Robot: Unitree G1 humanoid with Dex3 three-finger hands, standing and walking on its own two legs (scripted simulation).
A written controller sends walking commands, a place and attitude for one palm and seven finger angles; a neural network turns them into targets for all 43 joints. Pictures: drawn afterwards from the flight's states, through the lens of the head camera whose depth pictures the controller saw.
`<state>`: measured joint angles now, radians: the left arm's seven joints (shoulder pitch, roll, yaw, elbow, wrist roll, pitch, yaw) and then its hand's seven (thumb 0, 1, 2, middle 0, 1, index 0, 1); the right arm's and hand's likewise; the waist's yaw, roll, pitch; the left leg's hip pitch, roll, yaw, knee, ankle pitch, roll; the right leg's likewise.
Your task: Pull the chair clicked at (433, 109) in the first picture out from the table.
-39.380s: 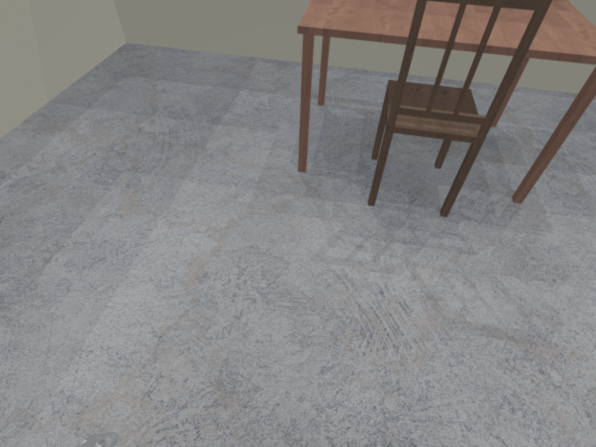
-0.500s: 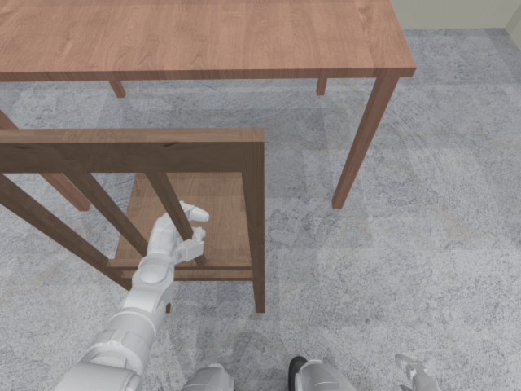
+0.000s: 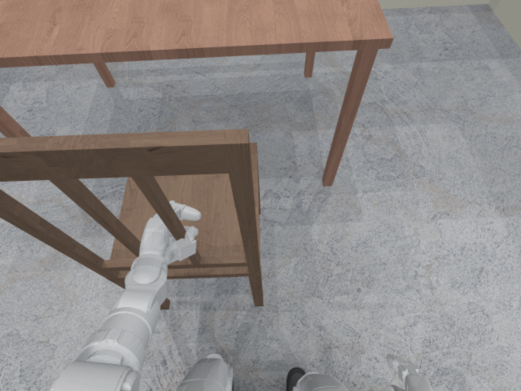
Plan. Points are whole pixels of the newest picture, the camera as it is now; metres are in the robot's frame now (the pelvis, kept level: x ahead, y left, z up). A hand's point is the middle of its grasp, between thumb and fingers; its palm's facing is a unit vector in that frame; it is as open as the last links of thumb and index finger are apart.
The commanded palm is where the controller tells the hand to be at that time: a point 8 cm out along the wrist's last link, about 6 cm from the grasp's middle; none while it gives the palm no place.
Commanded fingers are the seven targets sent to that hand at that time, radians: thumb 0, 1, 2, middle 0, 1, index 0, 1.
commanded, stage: step backward, pulling the chair out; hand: left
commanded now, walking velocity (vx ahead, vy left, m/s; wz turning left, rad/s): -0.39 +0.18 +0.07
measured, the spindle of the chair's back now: (118, 230) +0.37 +0.26 -0.05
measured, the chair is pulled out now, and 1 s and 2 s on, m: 0.32 0.52 0.58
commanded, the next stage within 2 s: stop walking, hand still on the chair in 0.84 s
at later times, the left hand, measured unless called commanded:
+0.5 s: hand (187, 301) +0.25 +0.13 -0.07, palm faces -0.02 -0.98 -0.18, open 4.9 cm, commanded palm +0.23 +0.18 -0.06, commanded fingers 0.00 0.90 0.90 -0.50 -1.45 -0.50 -1.45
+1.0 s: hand (181, 380) +0.14 +0.12 -0.06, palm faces -0.05 -0.99 -0.15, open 4.9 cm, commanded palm +0.13 +0.17 -0.05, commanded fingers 0.00 0.90 0.90 -0.50 -1.45 -0.50 -1.45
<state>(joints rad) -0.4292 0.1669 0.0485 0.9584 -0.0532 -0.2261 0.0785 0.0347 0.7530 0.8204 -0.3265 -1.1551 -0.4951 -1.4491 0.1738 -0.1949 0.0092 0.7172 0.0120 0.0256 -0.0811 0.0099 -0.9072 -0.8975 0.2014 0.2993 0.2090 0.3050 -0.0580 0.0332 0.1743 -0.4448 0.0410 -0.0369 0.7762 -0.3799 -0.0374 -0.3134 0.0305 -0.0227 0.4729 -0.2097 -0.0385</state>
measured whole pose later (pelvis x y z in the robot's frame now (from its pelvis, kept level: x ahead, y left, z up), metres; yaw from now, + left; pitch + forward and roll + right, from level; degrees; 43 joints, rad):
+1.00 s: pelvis -0.19 +0.01 +0.00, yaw +1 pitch +1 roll -1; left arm -0.36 0.12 -0.06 0.86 -0.06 -0.15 0.06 0.03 0.77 0.82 -0.28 -1.20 -0.50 -1.45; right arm 0.21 -0.19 0.01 0.68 0.01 0.04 -0.07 0.01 -0.91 -0.90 0.20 0.30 0.20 0.30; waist -0.04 0.06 0.14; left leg -0.29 0.10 0.00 0.57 -0.29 -0.05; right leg -0.28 0.03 -0.05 0.49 -0.23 -0.02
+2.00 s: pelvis -0.18 +0.02 +0.00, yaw +2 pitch -1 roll +1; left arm -0.15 0.08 -0.14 0.79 -0.04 -0.11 0.09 0.03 0.75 0.85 -0.30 -1.29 -0.49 -1.45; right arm 0.22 -0.22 0.02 0.69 0.02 0.04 -0.10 0.01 -0.91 -0.90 0.20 0.30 0.21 0.30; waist -0.04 0.03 0.03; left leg -0.17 0.03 0.02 0.45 -0.26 -0.02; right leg -0.23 -0.02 -0.03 0.48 -0.24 0.00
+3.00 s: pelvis -0.17 +0.03 -0.04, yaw +3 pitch +10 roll +0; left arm 0.15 0.17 -0.08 0.21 -0.04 0.13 0.02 -0.01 -0.54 0.20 -0.01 -0.01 -0.01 -0.01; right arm 0.26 -0.25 0.01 0.52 0.03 -0.05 -0.05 0.01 -0.91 -0.90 0.20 0.30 0.20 0.30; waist -0.06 0.03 -0.10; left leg -0.54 0.02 0.00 0.82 -0.44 -0.02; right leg -0.58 -0.04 -0.04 0.83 -0.41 0.01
